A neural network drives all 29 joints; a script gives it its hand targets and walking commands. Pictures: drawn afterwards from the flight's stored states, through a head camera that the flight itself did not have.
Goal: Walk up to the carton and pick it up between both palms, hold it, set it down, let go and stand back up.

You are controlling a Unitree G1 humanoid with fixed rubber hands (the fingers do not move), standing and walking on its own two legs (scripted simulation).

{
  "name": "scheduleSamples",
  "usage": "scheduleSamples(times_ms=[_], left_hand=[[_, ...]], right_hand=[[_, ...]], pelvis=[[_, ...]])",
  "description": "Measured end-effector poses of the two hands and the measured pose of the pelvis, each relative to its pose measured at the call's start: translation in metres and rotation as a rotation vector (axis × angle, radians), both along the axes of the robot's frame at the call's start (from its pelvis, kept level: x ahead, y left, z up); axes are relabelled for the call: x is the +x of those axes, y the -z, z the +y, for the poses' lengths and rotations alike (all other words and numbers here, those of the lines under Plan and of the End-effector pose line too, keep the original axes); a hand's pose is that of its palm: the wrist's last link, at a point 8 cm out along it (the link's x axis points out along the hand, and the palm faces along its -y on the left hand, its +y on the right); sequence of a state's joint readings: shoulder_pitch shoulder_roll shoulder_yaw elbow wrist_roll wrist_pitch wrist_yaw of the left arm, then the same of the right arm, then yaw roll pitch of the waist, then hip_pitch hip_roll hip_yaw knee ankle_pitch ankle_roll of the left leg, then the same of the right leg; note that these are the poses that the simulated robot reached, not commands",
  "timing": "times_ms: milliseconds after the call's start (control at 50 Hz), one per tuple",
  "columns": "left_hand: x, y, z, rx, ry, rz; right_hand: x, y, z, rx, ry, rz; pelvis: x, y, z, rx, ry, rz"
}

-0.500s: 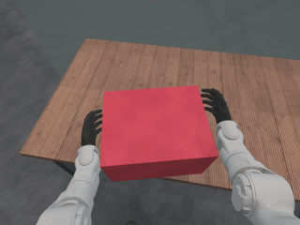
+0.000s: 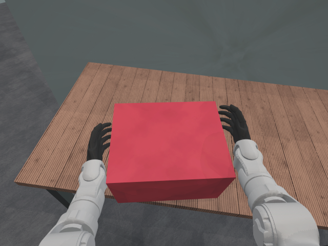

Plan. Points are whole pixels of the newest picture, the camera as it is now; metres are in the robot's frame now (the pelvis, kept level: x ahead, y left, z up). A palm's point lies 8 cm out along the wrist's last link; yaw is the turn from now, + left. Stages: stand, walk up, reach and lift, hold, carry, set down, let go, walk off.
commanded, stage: reach and lift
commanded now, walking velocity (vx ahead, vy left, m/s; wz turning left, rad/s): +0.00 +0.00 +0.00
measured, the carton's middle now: (167, 151) +0.39 +0.04 -0.02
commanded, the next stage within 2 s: none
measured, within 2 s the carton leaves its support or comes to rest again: neither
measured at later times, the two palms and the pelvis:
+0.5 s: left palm (95, 137) +0.35 +0.21 +0.07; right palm (255, 128) +0.40 -0.16 +0.12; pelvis +0.00 +0.00 +0.01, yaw +0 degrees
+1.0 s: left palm (92, 125) +0.34 +0.20 +0.13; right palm (274, 135) +0.35 -0.17 +0.15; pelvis +0.00 +0.00 +0.01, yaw +0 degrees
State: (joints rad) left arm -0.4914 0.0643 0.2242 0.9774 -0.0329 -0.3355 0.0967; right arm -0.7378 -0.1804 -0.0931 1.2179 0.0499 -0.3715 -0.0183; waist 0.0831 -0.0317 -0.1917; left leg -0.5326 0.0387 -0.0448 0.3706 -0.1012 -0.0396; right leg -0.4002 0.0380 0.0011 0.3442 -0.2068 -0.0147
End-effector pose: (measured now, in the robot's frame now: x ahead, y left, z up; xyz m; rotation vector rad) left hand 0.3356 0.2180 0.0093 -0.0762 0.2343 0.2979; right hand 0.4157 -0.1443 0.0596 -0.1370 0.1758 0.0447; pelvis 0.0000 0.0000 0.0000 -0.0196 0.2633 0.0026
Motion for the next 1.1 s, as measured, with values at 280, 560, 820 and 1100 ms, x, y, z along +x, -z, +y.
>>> scheduleSamples(times_ms=[280,560,820,1100], left_hand=[[0.004,-0.060,-0.002,0.060,0.041,-0.069],[0.016,-0.071,-0.009,0.061,0.088,-0.054],[0.009,-0.096,-0.012,0.106,0.150,-0.030],[-0.003,-0.118,-0.019,0.120,0.211,-0.013]], right_hand=[[-0.015,-0.045,-0.008,0.115,0.046,-0.064],[-0.016,-0.069,-0.014,0.067,0.085,-0.059],[-0.043,-0.067,-0.022,0.100,0.141,-0.038],[-0.073,-0.083,-0.032,0.100,0.194,-0.027]], pelvis=[[-0.013,-0.004,0.002,0.008,0.002,-0.094],[0.004,-0.007,0.000,0.015,0.000,-0.153],[0.008,-0.009,0.003,0.019,-0.010,-0.262],[-0.011,-0.008,0.003,0.022,0.007,-0.336]])
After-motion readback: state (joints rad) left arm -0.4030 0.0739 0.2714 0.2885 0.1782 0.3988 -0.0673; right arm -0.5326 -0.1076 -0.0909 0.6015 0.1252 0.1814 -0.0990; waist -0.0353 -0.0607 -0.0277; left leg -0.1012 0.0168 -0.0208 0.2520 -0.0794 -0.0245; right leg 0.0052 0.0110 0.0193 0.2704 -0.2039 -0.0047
